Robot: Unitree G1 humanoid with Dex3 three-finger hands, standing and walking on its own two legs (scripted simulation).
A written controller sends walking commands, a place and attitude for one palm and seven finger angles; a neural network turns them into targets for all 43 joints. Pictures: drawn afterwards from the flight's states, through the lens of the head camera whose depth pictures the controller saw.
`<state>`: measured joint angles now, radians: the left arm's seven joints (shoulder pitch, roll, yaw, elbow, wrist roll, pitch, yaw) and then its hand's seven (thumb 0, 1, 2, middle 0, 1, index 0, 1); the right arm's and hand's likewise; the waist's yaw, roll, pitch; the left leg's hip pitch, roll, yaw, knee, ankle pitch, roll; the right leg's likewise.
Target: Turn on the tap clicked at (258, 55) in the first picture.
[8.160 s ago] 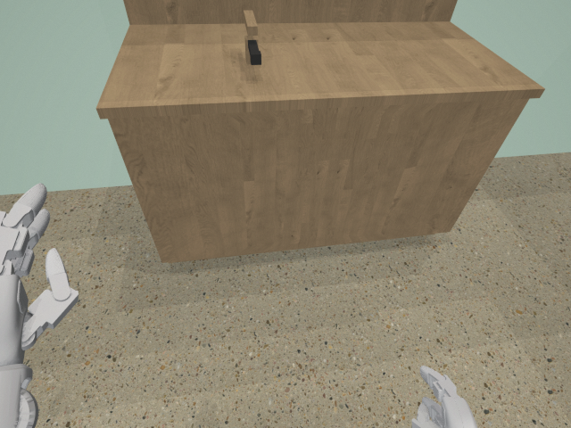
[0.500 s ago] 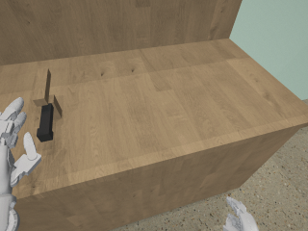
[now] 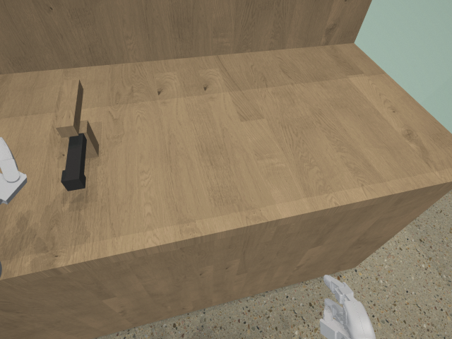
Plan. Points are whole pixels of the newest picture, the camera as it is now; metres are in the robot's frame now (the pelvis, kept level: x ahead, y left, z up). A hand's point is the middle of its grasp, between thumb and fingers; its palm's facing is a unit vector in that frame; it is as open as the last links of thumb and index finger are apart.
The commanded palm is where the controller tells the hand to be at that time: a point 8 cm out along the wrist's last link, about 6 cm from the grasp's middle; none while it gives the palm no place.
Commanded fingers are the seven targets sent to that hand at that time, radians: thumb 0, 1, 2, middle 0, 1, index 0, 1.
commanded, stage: look again from close up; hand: left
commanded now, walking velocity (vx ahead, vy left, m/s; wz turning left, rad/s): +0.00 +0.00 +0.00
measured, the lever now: (73, 179) +0.32 +0.31 +0.08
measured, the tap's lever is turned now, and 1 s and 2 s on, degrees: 0 0 0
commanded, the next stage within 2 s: come to a stop and stand still in 0.12 s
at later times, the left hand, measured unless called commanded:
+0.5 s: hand (22, 191) +0.22 +0.28 +0.20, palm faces +0.47 -0.83 -0.31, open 7.4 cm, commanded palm +0.14 +0.29 +0.18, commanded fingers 0.00 0.90 0.90 -0.20 -0.30 -0.20 -0.30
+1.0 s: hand (65, 200) +0.23 +0.25 +0.17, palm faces +0.35 -0.87 -0.34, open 7.4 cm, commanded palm +0.17 +0.29 +0.18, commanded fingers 0.00 0.90 0.90 -0.20 -0.30 -0.20 -0.30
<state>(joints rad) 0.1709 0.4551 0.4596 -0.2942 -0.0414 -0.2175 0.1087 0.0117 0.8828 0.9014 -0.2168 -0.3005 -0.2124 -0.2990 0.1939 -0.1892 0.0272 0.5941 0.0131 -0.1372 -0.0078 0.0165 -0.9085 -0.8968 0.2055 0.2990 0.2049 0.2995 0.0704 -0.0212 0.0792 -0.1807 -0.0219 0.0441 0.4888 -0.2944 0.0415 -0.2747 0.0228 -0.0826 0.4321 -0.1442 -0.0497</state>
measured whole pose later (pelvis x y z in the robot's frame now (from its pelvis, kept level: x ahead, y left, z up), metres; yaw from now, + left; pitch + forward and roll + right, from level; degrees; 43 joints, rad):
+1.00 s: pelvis +0.01 +0.01 +0.00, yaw -1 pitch -2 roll -1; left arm 0.39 0.34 0.35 -0.44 -0.04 -0.25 0.10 0.01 0.89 0.90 -0.21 -0.30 -0.21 -0.30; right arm 0.18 -0.21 0.01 0.59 0.02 -0.17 -0.01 0.02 -0.91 -0.90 0.21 0.30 0.21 0.30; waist 0.01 -0.02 0.06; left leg -0.14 -0.03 0.07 0.47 -0.30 0.05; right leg -0.25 0.02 -0.05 0.44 -0.15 -0.03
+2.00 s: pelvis -0.01 +0.02 +0.00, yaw -1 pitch -3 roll +0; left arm 0.45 0.37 0.33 -0.39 -0.05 -0.26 0.06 0.01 0.88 0.90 -0.22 -0.30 -0.21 -0.30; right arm 0.24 -0.18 0.02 0.59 0.02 -0.13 0.00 0.02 -0.91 -0.90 0.21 0.30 0.21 0.30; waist 0.01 -0.02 0.05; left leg -0.16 -0.06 0.07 0.50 -0.30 0.07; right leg -0.28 -0.01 -0.05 0.50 -0.17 -0.02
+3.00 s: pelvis +0.00 +0.03 +0.00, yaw +0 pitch -3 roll -1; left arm 0.41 0.36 0.35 -0.50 -0.05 -0.22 0.10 0.01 0.89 0.90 -0.21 -0.30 -0.21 -0.30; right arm 0.20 -0.18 0.02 0.58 0.02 -0.13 -0.01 0.02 -0.91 -0.90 0.21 0.30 0.21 0.30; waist 0.04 -0.05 0.08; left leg -0.13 -0.06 0.06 0.46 -0.29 0.08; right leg -0.23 -0.02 -0.06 0.41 -0.14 0.00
